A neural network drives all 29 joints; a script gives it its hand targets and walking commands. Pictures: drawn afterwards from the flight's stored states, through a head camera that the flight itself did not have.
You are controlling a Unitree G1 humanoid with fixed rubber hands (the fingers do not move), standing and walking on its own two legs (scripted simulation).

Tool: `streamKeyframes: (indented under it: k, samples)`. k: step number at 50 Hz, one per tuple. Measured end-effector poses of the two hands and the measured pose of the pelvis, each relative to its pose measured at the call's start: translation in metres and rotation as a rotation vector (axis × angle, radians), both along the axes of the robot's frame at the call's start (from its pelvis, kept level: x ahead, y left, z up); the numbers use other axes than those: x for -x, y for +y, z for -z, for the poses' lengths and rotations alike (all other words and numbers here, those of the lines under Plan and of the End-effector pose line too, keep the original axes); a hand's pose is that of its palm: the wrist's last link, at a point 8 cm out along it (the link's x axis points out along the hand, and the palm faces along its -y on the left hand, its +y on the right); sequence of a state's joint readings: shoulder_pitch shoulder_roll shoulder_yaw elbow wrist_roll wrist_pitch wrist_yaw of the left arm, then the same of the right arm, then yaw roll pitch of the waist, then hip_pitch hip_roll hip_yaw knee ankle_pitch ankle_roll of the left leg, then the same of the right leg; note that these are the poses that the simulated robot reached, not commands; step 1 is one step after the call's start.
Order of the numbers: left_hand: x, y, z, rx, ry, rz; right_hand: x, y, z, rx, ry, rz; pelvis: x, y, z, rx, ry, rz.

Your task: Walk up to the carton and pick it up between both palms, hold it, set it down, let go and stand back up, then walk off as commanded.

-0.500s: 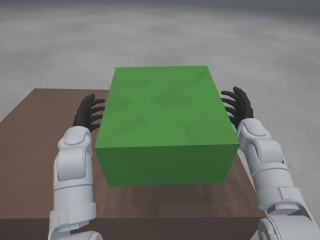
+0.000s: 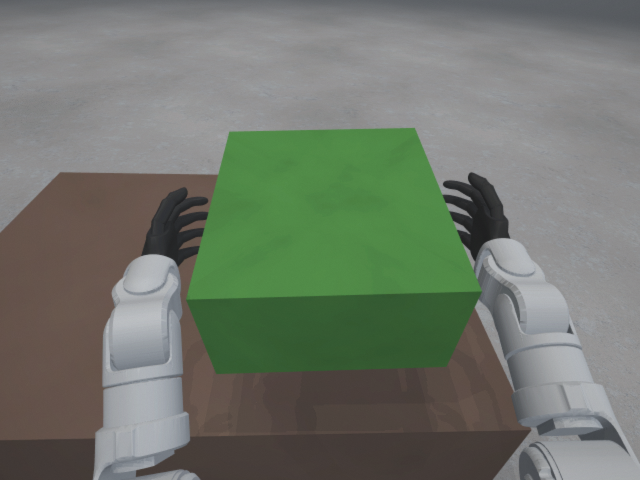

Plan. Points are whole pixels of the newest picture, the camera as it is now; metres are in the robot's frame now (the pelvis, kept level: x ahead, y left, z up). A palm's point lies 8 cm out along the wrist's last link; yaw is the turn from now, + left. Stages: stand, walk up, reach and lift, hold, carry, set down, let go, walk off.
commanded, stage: hold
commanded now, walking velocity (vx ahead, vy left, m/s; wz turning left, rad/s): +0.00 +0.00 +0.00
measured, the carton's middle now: (326, 237) +0.42 +0.00 +0.14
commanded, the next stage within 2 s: set down in 0.18 s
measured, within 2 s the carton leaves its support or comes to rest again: neither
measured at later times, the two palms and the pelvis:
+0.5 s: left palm (149, 235) +0.33 +0.20 +0.21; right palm (491, 233) +0.33 -0.18 +0.22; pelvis +0.00 +0.01 +0.00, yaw +1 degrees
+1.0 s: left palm (169, 262) +0.36 +0.20 +0.15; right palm (471, 282) +0.33 -0.18 +0.14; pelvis +0.02 +0.02 +0.00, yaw +1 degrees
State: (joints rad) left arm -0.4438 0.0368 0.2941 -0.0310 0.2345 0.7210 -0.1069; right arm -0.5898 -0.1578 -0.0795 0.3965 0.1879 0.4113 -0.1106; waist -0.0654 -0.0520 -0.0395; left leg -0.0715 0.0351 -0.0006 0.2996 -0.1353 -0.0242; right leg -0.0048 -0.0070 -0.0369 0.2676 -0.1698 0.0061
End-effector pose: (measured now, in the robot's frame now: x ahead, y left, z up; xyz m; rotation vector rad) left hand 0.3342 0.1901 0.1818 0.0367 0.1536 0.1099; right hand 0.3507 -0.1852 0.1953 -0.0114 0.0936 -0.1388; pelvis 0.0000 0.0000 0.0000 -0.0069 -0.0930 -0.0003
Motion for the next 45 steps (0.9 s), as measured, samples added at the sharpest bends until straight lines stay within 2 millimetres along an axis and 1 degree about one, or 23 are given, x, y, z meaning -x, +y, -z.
streamKeyframes:
  k: [5,11,17,23,25,29,32,34,39,45]
  samples:
    - [0.005,0.001,-0.004,-0.006,-0.016,-0.005,0.002,0.001,-0.004,-0.017,-0.016,-0.005,0.0,0.001,0.0,0.0,-0.01,-0.002]
    - [0.005,0.001,-0.001,0.004,0.011,-0.008,0.002,0.001,-0.001,-0.011,0.01,-0.005,0.003,0.0,0.0,-0.001,-0.018,-0.006]
    - [0.004,0.005,0.0,0.011,-0.013,0.014,0.01,0.005,-0.001,-0.027,-0.015,0.022,0.002,0.002,0.001,-0.002,-0.017,-0.022]
    - [0.004,0.008,-0.025,-0.018,-0.123,0.025,0.017,0.007,-0.02,-0.023,-0.126,0.034,0.001,0.008,0.001,-0.001,-0.036,-0.025]
    - [0.0,0.009,-0.03,-0.027,-0.127,0.035,0.016,0.008,-0.021,-0.017,-0.132,0.043,0.002,0.01,0.002,-0.003,-0.053,-0.022]
    - [-0.011,0.011,-0.034,-0.039,-0.132,0.061,0.013,0.01,-0.015,-0.013,-0.141,0.067,0.002,0.014,0.002,-0.008,-0.064,-0.012]
    - [-0.019,0.015,-0.029,-0.034,-0.133,0.076,0.011,0.014,-0.007,0.002,-0.148,0.082,0.001,0.018,0.001,-0.008,-0.07,-0.003]
    - [-0.025,0.017,-0.022,-0.039,-0.122,0.083,0.008,0.016,0.003,0.005,-0.136,0.089,-0.001,0.02,0.001,-0.008,-0.069,-0.001]
    - [-0.033,0.019,0.002,-0.049,-0.101,0.095,0.004,0.019,0.028,0.016,-0.119,0.101,-0.008,0.023,0.001,-0.005,-0.056,-0.004]
    - [-0.034,0.016,0.03,-0.063,-0.077,0.105,0.007,0.016,0.052,0.02,-0.103,0.111,-0.017,0.023,0.001,0.0,-0.052,-0.012]
